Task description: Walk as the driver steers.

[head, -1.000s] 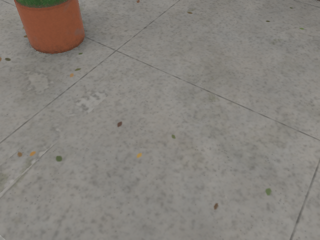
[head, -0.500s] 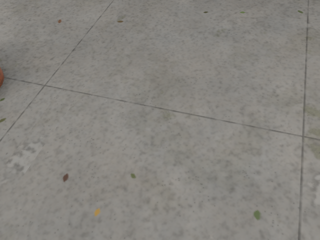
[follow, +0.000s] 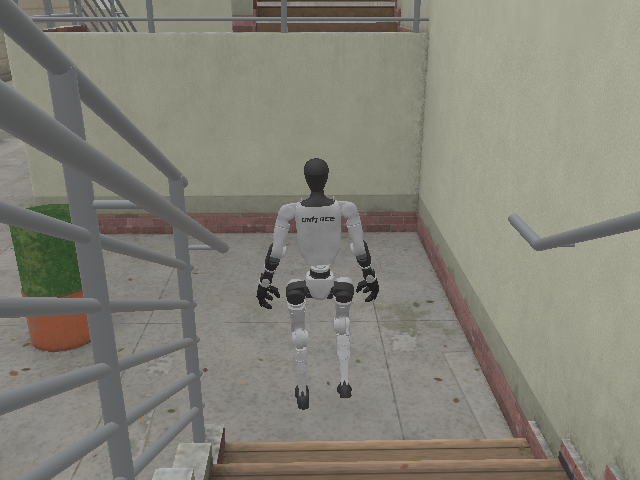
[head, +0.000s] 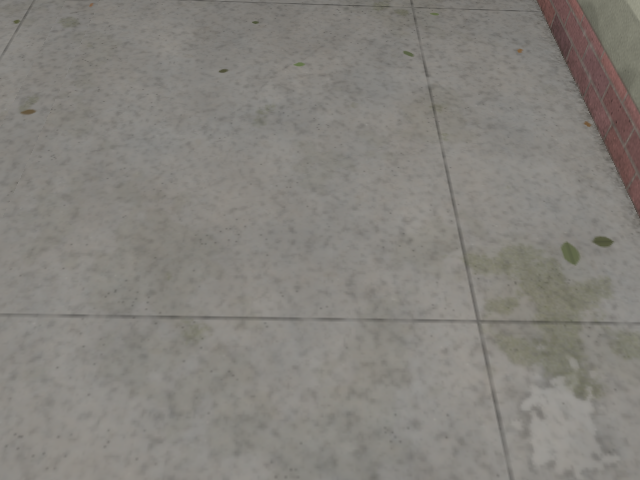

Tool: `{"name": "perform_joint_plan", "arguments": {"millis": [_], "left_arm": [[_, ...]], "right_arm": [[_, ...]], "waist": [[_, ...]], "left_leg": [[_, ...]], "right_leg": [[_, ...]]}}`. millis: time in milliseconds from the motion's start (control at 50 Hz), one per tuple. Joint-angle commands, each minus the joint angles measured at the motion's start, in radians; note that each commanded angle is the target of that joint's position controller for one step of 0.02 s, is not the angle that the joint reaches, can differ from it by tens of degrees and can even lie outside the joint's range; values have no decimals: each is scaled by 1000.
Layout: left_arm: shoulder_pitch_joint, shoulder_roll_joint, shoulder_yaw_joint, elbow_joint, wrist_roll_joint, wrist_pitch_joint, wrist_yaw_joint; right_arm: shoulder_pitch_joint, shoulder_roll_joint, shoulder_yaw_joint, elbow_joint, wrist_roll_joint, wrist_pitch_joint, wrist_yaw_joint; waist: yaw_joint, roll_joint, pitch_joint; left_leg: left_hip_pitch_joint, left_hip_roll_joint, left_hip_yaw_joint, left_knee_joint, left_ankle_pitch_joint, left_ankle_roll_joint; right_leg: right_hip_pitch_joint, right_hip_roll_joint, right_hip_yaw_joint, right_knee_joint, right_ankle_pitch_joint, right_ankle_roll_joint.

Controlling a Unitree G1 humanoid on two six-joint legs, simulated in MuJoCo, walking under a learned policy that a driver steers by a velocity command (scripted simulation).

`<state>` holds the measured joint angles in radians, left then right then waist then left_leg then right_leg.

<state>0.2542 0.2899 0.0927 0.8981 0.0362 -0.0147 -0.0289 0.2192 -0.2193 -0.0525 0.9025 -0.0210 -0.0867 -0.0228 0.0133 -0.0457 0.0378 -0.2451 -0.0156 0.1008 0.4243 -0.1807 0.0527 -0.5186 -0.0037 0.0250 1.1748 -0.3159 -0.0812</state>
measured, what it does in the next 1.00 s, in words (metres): walks ahead, turning right: right foot, then left foot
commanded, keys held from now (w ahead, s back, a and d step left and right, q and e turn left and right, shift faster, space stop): e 0.30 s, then no key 0.70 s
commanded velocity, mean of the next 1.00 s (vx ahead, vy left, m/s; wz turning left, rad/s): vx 0.09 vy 0.00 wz -0.31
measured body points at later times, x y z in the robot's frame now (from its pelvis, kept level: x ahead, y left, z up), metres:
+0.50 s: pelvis +0.11 -0.03 +0.00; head +0.14 -0.06 +0.44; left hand +0.30 +0.18 -0.12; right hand +0.14 -0.30 -0.15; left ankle +0.14 +0.11 -0.67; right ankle +0.17 -0.11 -0.74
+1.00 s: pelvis +0.13 +0.00 +0.00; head +0.14 +0.01 +0.45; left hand +0.25 +0.22 -0.15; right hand +0.13 -0.26 -0.13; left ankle +0.14 +0.10 -0.74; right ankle +0.13 -0.12 -0.74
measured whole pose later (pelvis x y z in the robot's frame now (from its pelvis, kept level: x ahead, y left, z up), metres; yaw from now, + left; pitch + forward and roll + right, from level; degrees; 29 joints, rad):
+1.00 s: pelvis +0.13 +0.00 +0.00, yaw -16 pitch -1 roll -1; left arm 0.22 0.21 0.03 0.99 0.01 0.01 0.01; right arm 0.24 -0.21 -0.01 0.90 -0.01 -0.01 -0.04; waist 0.02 0.00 0.03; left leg -0.17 -0.01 0.01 0.45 -0.26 0.03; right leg -0.23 0.04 0.04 0.41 -0.16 -0.01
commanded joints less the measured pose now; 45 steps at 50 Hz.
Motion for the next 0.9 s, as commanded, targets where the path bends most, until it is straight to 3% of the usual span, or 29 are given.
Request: {"name": "perform_joint_plan", "arguments": {"millis": [20, 40, 60, 100, 120, 180, 240, 260, 280, 300, 320, 340, 360, 380, 400, 420, 440, 480, 580, 660, 720, 740, 760, 780, 800, 840, 900], "left_arm": [[45, -16, -8, -37, -1, 19, 2], [15, -19, -12, -53, 0, 22, 1], [-24, -23, -19, -70, -9, 22, -2], [-69, -41, -36, -101, -10, 20, -15], [-107, -47, -42, -114, -12, 24, -21], [-165, -10, -40, -143, -6, 32, -27], [-156, 2, -37, -166, 5, 23, -23], [-120, 11, -32, -160, 9, 14, -20], [-44, 23, -24, -136, 18, -3, -13], [29, 100, -2, -128, 24, -18, -1], [22, 222, 30, -157, -2, -4, 9], [87, 160, 21, -150, -41, 11, 18], [23, 124, 7, -151, -34, 18, 28], [-44, 69, -10, -157, -24, 23, 36], [-87, 41, -18, -160, -23, 25, 41], [-114, 14, -28, -165, -18, 23, 42], [-111, 10, -32, -163, -13, 18, 39], [-83, 33, -27, -141, -17, 8, 33], [-76, 38, -28, -115, -3, 12, 31], [-68, 53, -21, -84, 5, 25, 30], [-60, 41, -24, -61, -14, 37, 43], [-30, 5, -33, -56, -20, 35, 44], [14, -48, -44, -59, -33, 29, 42], [-47, -12, -36, -51, -20, 28, 43], [-48, -15, -36, -36, -13, 29, 37], [-44, -19, -38, -15, -14, 27, 33], [-21, 14, -42, 19, -6, 13, 46]], "right_arm": [[43, -62, -5, -31, 11, -36, -5], [55, -71, -5, -25, 10, -36, -7], [58, -77, -8, -29, 6, -28, -10], [73, -115, -14, -29, 3, -11, -4], [63, -115, -13, -32, 4, -5, -1], [82, -151, -23, -36, 11, 8, -3], [120, -159, -31, -25, 7, 25, -5], [126, -169, -36, -26, 7, 36, -8], [145, -178, -42, -27, 9, 48, -9], [199, -172, -43, -51, 6, 52, -7], [220, -73, -15, -117, 20, 62, 4], [158, -133, -30, -102, -10, 82, 3], [106, -106, -26, -115, 8, 87, 5], [82, -87, -19, -110, 13, 86, 0], [74, -87, -17, -109, 5, 96, -5], [118, -91, -18, -90, -8, 110, -6], [140, -93, -20, -79, -10, 120, -4], [133, -83, -17, -86, 1, 134, -2], [71, -83, -11, -91, 5, 150, -11], [66, -76, -2, -88, 13, 140, -26], [151, -58, 5, -53, 8, 112, -35], [150, -92, 5, -58, -8, 98, -38], [110, -161, -2, -79, -13, 89, -38], [27, -145, 4, -87, -8, 82, -29], [-28, -112, 15, -95, -4, 70, -26], [-32, -121, 17, -79, 2, 62, -29], [42, -121, 18, -60, 8, 58, -26]], "waist": [[21, 130, -11], [22, 133, -15], [14, 151, -31], [22, 139, -35], [16, 146, -29], [-4, 164, -39], [-8, 168, -67], [2, 146, -87], [32, 73, -130], [46, -60, -206], [26, -272, -289], [68, -52, -318], [47, -45, -218], [17, -7, -135], [-8, -18, -98], [-29, -37, -108], [-34, -30, -129], [-44, -13, -141], [-16, -71, -99], [4, -79, -74], [-37, -35, -54], [-18, 50, -45], [33, 213, -59], [16, 242, -3], [36, 208, -6], [44, 207, -13], [6, 147, -58]], "left_leg": [[74, 263, -145, -180, 516, 102], [80, 264, -106, -171, 597, 108], [95, 262, -74, -166, 625, 104], [69, 266, -23, -156, 627, 102], [51, 259, 19, -144, 605, 88], [76, 265, 51, -89, 571, 64], [169, 298, 50, 36, 640, 68], [183, 295, 61, 134, 647, 58], [168, 265, 91, 297, 605, 37], [6, 218, 115, 547, 295, -18], [-319, 5, 112, 845, -484, -71], [-332, 47, -74, 891, -475, -67], [-354, 59, -94, 888, -408, -64], [-346, 84, -111, 807, -324, -60], [-324, 95, -117, 747, -265, -52], [-269, 88, -105, 727, -229, -50], [-232, 73, -99, 717, -211, -48], [-200, 60, -106, 673, -200, -49], [-164, 57, -113, 476, -194, -57], [-81, 23, -87, 320, -247, -38], [95, 8, -77, -5, -104, -6], [125, 113, -215, -121, -126, 17], [113, 287, -422, -191, -97, 70], [-90, 340, -427, -208, -46, 116], [-135, 289, -366, -192, -14, 107], [-88, 208, -269, -140, 69, 60], [7, 164, -242, -61, 174, 23]], "right_leg": [[-101, -35, 19, -43, 77, 39], [-109, -36, 7, -91, 104, 51], [-102, -37, -16, -137, 125, 58], [-38, -46, -41, -260, 199, 53], [-4, -45, -59, -331, 239, 46], [74, -21, -88, -451, 231, 31], [114, -3, -94, -548, 113, -7], [159, 16, -100, -604, 94, -24], [260, 42, -107, -704, 192, -38], [446, -109, 95, -733, 499, -86], [632, -412, 506, -748, 841, -308], [595, -386, 466, -755, 819, -311], [498, -348, 373, -779, 768, -295], [405, -286, 298, -823, 684, -240], [350, -239, 254, -848, 619, -197], [309, -205, 210, -860, 620, -179], [291, -196, 192, -864, 627, -176], [274, -186, 180, -880, 578, -169], [242, -166, 209, -946, 152, -145], [213, -178, 254, -936, 25, -135], [145, -148, 247, -890, -7, -66], [109, -102, 213, -826, -24, -12], [85, 20, 80, -712, -32, 32], [198, 51, 21, -658, -48, 39], [302, 38, 30, -620, 23, 38], [332, 38, 19, -677, 139, 39], [402, -43, 84, -784, 312, 56]]}}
